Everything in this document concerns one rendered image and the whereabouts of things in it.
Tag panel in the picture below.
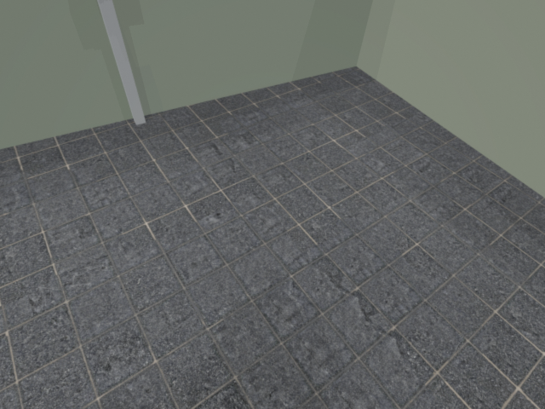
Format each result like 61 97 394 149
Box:
97 0 146 125

